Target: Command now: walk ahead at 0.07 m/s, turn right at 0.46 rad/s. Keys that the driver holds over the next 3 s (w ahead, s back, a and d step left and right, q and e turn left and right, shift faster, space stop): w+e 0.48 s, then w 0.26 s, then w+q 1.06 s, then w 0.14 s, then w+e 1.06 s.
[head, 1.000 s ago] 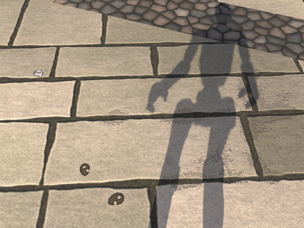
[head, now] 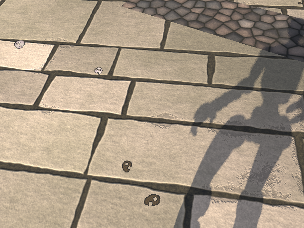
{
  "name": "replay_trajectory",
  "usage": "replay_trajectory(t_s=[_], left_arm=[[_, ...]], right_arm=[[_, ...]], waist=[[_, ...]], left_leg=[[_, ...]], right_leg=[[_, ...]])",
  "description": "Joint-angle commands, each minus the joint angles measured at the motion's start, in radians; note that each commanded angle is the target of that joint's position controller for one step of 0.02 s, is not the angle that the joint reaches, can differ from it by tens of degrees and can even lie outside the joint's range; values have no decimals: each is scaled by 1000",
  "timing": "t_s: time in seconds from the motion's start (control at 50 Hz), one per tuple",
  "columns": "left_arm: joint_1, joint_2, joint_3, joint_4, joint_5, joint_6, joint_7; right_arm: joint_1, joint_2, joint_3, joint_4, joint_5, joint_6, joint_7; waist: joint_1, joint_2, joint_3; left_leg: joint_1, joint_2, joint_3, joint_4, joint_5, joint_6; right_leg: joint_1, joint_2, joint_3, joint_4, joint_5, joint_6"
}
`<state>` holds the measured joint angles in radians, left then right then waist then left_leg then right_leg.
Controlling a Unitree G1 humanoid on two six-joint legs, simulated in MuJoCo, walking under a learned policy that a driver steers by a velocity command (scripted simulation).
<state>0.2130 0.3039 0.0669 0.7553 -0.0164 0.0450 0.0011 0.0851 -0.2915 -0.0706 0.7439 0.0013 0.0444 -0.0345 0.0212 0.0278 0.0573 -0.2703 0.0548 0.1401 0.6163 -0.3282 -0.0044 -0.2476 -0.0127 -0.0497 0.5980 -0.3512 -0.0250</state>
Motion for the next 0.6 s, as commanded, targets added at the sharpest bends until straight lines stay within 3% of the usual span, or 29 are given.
replay_trajectory(t_s=[0.02, 0.04, 0.06, 0.08, 0.12, 0.16, 0.2, 0.3, 0.38, 0.44, 0.46, 0.48, 0.5, 0.52, 0.54, 0.56, 0.58, 0.6], left_arm=[[160, 260, 66, -51, 21, -33, 3], [157, 224, 56, -54, 27, -59, -4], [122, 186, 48, -52, 10, -76, -2], [96, 162, 40, -57, -5, -82, 4], [94, 145, 27, -63, -4, -85, 21], [125, 146, 28, -65, 7, -93, 29], [143, 156, 32, -65, 5, -100, 32], [169, 183, 43, -65, -4, -93, 32], [188, 187, 47, -62, -11, -85, 29], [163, 175, 45, -71, -10, -79, 26], [148, 156, 39, -77, -10, -76, 26], [141, 121, 27, -86, -3, -77, 25], [141, 51, 2, -104, 22, -79, 22], [230, 0, -12, -151, -13, -92, 28], [245, 103, 8, -111, -35, -97, 31], [170, 145, 19, -106, -30, -98, 28], [128, 132, 17, -104, -19, -99, 27], [87, 120, 16, -115, -7, -105, 23]], right_arm=[[-132, -71, -21, -124, -23, -26, 0], [-134, -98, -32, -123, -2, -39, 10], [-123, -116, -40, -110, 15, -49, 21], [-112, -127, -47, -90, 17, -58, 24], [-111, -127, -49, -77, 6, -80, 27], [-107, -113, -48, -64, 5, -103, 33], [-116, -99, -44, -59, 3, -118, 34], [-170, -84, -30, -73, 13, -138, 47], [-203, -95, -23, -91, 22, -160, 62], [-127, -134, -35, -77, 27, -177, 66], [-55, -148, -44, -56, 25, -182, 62], [48, -179, -59, -34, 17, -185, 54], [224, -233, -71, -11, 2, -185, 45], [296, -310, -85, 23, -17, -174, 56], [249, -210, -61, 21, 1, -174, 65], [207, -143, -43, 12, 8, -170, 63], [174, -117, -33, 9, 2, -164, 61], [160, -97, -26, 16, -3, -160, 59]], waist=[[70, -305, -136], [64, -175, -125], [36, -132, -76], [28, -109, -33], [20, -142, -10], [23, -128, -23], [27, -126, -25], [54, -170, 7], [65, -166, 15], [15, -205, -10], [-26, -204, -36], [-76, -187, -103], [-142, -53, -258], [-77, 303, -324], [-75, 209, -216], [-86, 135, -105], [-76, 73, -61], [-70, 55, -30]], left_leg=[[-381, -107, -110, 436, -374, -41], [-450, -63, -204, 513, -327, -24], [-493, -26, -223, 494, -213, -2], [-520, -10, -220, 451, -122, 3], [-489, -7, -218, 373, 25, -10], [-466, -22, -209, 293, 126, -26], [-440, -32, -207, 196, 184, -45], [-332, -55, -207, -10, 249, -81], [-246, -67, -210, -107, 234, -67], [-106, -75, -204, -152, 201, -31], [-5, -77, -191, -195, 218, -10], [167, -43, -212, -209, 213, 24], [409, 137, -392, -208, 99, 91], [606, 323, -875, -344, -189, 234], [535, 332, -913, -391, -334, 238], [437, 288, -750, -385, -252, 209], [358, 242, -628, -389, -111, 194], [299, 214, -557, -402, -1, 196]], right_leg=[[261, -378, 629, -307, 417, -334], [275, -354, 628, -353, 129, -334], [276, -304, 579, -373, -102, -275], [272, -272, 547, -403, -207, -234], [265, -224, 500, -442, -173, -198], [284, -198, 452, -450, -53, -191], [273, -178, 414, -446, 27, -187], [161, -152, 397, -425, 42, -184], [125, -159, 446, -377, 44, -181], [113, -166, 497, -315, 134, -161], [94, -142, 489, -260, 179, -141], [37, -89, 452, -137, 234, -108], [-72, -18, 346, 165, 132, -65], [-389, 116, 247, 465, -245, -8], [-502, 42, 270, 601, -208, 0], [-527, 7, 252, 624, -116, -4], [-504, -22, 227, 615, -47, -3], [-496, -41, 220, 579, -1, -2]])
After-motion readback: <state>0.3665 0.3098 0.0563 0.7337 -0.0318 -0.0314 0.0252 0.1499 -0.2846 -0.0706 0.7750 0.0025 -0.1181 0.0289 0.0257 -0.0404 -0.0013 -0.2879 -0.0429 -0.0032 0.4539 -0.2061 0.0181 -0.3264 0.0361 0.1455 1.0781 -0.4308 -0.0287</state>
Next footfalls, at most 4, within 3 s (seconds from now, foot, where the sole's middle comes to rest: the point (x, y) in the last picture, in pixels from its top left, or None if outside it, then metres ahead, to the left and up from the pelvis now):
0.48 left None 0.29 0.09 -0.76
0.94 right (234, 224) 0.48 -0.26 -0.76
1.46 left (184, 156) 0.81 -0.07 -0.76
1.96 right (211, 108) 1.11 -0.23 -0.76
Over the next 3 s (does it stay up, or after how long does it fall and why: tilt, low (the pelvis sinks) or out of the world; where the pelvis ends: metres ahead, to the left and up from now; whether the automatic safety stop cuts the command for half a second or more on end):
stays up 1.46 -0.14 -0.01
